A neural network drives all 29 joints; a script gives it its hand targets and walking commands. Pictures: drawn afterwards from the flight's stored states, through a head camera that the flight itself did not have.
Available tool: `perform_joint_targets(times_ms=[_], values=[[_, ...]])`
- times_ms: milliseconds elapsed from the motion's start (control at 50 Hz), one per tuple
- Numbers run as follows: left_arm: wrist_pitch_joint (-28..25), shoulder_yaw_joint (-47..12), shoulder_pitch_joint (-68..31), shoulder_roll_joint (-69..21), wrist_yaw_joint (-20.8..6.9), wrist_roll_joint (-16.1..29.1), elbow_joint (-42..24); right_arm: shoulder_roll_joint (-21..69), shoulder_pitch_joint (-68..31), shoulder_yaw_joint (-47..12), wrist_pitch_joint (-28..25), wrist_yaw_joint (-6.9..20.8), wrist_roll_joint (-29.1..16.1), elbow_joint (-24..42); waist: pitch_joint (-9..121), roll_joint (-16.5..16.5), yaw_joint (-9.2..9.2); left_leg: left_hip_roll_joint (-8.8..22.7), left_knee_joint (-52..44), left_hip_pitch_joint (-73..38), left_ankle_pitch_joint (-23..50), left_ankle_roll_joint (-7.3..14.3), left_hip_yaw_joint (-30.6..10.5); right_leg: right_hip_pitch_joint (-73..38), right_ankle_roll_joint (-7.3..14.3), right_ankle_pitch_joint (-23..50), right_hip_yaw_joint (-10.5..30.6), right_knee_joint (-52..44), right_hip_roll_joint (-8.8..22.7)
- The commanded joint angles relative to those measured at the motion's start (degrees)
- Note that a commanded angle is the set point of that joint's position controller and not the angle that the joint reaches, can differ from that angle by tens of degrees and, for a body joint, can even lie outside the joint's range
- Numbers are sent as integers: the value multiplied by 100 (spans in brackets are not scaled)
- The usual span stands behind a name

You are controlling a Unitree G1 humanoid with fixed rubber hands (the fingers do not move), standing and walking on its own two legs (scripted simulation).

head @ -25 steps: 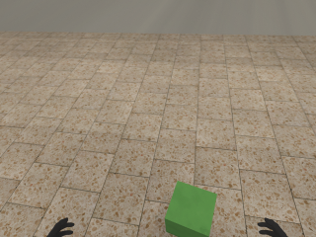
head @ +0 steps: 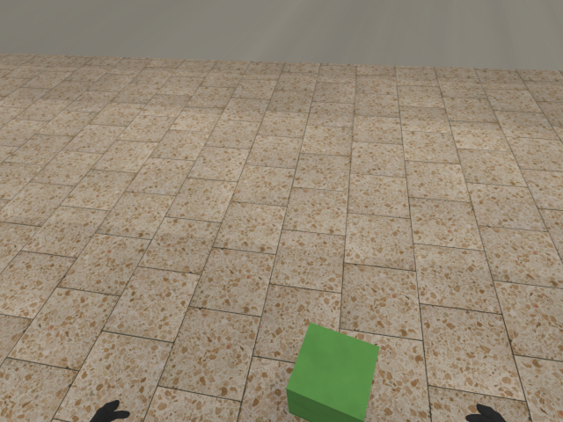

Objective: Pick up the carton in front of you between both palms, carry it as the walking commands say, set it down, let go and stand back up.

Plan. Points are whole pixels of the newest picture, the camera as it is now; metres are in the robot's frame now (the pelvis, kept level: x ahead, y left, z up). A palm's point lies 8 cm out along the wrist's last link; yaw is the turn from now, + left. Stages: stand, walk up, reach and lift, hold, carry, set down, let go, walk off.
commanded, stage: stand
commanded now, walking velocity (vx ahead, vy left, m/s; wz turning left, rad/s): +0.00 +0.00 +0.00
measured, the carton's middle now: (331, 381) +0.39 -0.09 -0.65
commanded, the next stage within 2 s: none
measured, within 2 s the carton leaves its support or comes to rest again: neither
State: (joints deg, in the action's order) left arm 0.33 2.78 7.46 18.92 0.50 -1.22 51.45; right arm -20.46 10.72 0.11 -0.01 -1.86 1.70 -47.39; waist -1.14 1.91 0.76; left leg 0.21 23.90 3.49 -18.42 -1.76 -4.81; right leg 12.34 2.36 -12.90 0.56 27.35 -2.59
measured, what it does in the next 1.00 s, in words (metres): stands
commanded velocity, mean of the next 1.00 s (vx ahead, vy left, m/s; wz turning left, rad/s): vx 0.00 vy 0.00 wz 0.00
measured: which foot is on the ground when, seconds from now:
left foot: down 0.00-1.00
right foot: down 0.00-1.00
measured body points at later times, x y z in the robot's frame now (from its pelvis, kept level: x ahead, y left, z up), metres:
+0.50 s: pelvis -0.01 +0.02 +0.00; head -0.01 +0.01 +0.45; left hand +0.10 +0.33 -0.10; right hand +0.08 -0.29 -0.12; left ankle -0.06 +0.15 -0.74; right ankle +0.02 -0.09 -0.74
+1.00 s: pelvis -0.01 +0.02 +0.01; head -0.01 +0.01 +0.46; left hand +0.09 +0.33 -0.10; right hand +0.08 -0.30 -0.12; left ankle -0.06 +0.15 -0.74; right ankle +0.02 -0.09 -0.74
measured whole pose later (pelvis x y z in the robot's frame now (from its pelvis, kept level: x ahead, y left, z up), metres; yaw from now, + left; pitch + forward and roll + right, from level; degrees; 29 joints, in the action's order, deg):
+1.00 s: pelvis -0.01 +0.02 +0.01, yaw -1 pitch -2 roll +1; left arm -0.5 1.4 6.0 21.3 0.2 -0.5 61.0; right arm -22.6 8.2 -0.2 -0.6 -0.7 1.0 -57.9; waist -2.0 1.2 0.4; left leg -1.0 19.0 1.9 -14.7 -0.3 -3.0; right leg 11.1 0.8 -8.8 2.7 22.3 -1.4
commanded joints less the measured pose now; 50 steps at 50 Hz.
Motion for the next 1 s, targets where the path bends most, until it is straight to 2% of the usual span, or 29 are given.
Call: perform_joint_targets(times_ms=[0,20,60,80,100,120,160,180,240,300,360,380,420,460,480,500,540,600,640,660,680,700,720,740,780,840,880,940,980], values=[[-81,220,-302,1068,0,-23,-132,-702,-93,132,-87,21,-26,136,12,-575,9,331,-442,794,572,217,-165,-552,-17,337,973,-735,838],[-97,206,-315,965,-15,13,-203,-822,55,183,-122,39,-41,116,0,-580,19,270,-471,710,506,179,-139,-580,-59,145,976,-814,744],[-63,243,-285,1044,-22,8,-90,-935,-40,210,-137,33,15,38,132,-165,48,345,-503,619,645,166,-161,-613,-20,214,976,-845,759],[-90,192,-401,997,-30,31,-47,-874,-136,140,-137,31,4,-7,49,-38,-19,408,-569,793,524,219,-160,-654,35,624,958,-720,874],[-100,204,-324,1020,-26,60,-65,-834,12,210,-151,30,-69,-47,103,-475,-54,373,-586,716,669,190,-192,-656,-50,422,936,-706,740],[-117,216,-342,973,-28,51,2,-776,-59,156,-135,-5,14,-55,-88,-186,-5,466,-655,879,824,244,-225,-586,30,728,814,-568,772],[-75,181,-319,1045,-38,41,49,-951,23,167,-157,22,-18,-205,-50,-95,34,405,-536,870,860,150,-181,-698,52,697,976,-630,851],[-101,267,-171,1085,-16,22,92,-942,-9,201,-134,35,-18,-190,378,-318,79,370,-585,660,661,159,-104,-995,-38,452,940,-668,776],[-51,214,-389,1161,4,45,144,-960,-201,170,-140,41,-12,-240,-105,-348,101,402,-741,754,660,214,-210,-659,35,598,1018,-716,806],[-85,149,-264,1220,-14,43,355,-930,-38,151,-166,30,-22,-325,11,-169,-48,495,-742,602,793,264,-259,-685,33,628,931,-715,839],[-91,135,-378,1081,-8,64,279,-971,-110,140,-181,26,-33,-422,39,130,-10,492,-748,675,1202,206,-245,-865,12,1176,884,-636,791],[-78,171,-237,1276,4,37,335,-1006,-186,160,-151,43,-50,-383,148,-129,-19,470,-676,586,1113,212,-242,-884,14,1263,806,-633,776],[-123,113,-329,1178,-22,81,370,-835,-72,105,-140,56,-57,-447,193,-124,-8,476,-754,525,1336,177,-154,-880,-41,1200,773,-581,749],[-68,97,-570,1167,-4,81,370,-936,-259,131,-137,41,-68,-456,39,-439,-91,483,-837,522,1296,166,-255,-738,-43,1161,693,-550,721],[-56,135,-379,1100,14,50,411,-1054,-302,183,-147,29,-51,-432,62,-239,38,576,-766,572,1559,228,-216,-831,38,1535,717,-584,794],[-64,61,-291,1071,28,59,473,-1093,-196,137,-139,39,-19,-493,196,-24,-41,536,-776,329,1333,202,-164,-783,32,1350,818,-603,837],[-73,135,-279,1191,-12,71,489,-977,-355,170,-143,53,-16,-531,76,-267,8,517,-773,438,1065,239,-243,-700,-22,1089,778,-757,744],[-98,94,-201,1234,-20,60,548,-1066,-214,166,-40,16,-22,-645,-154,145,-9,497,-871,679,877,213,-141,-562,-21,919,847,-721,795],[-111,79,-305,1163,6,26,529,-1024,-168,134,-101,60,-66,-664,36,-206,-23,473,-936,608,798,196,-220,-746,-40,757,807,-625,779],[-80,129,-352,1202,11,45,575,-1020,-437,134,-132,55,-47,-597,-191,27,52,492,-889,712,768,265,-230,-577,-34,767,871,-729,773],[-108,79,-273,1418,-15,42,624,-970,-334,114,-125,72,-81,-665,146,-324,-52,517,-959,420,703,252,-252,-686,28,777,889,-709,793],[-91,64,-378,1151,-19,34,553,-968,-540,67,-144,78,-100,-674,25,-9,19,526,-802,652,716,232,-211,-739,-33,1078,834,-806,821],[-110,14,-405,1104,-43,32,536,-1112,-329,120,-126,59,-71,-768,178,-199,-15,502,-863,596,831,203,-193,-776,-29,1197,798,-679,823],[-120,33,-503,1119,-14,17,633,-1068,-435,139,-154,61,-74,-639,-1,30,-91,516,-919,587,697,247,-248,-581,-7,885,925,-755,839],[-111,90,-449,1224,0,46,603,-1056,-543,154,-131,92,-33,-733,77,-409,-62,512,-912,391,708,292,-250,-577,-49,953,876,-809,722],[-149,6,-277,1177,3,75,677,-1168,-333,182,-94,124,-64,-794,13,-10,10,478,-941,524,596,237,-241,-503,-24,650,882,-777,802],[-131,30,-379,1284,1,92,709,-982,-460,75,-118,84,-98,-782,145,-472,-25,538,-867,415,755,264,-270,-608,-47,908,849,-794,796],[-154,38,-314,1211,-1,56,710,-1010,-322,105,-126,86,-59,-831,318,8,-16,521,-804,453,1110,250,-153,-890,53,1540,907,-700,935],[-112,-2,-385,1163,-3,63,689,-1104,-360,117,-145,74,-96,-789,371,-330,-25,536,-835,474,1319,234,-200,-888,-23,1497,776,-566,880]])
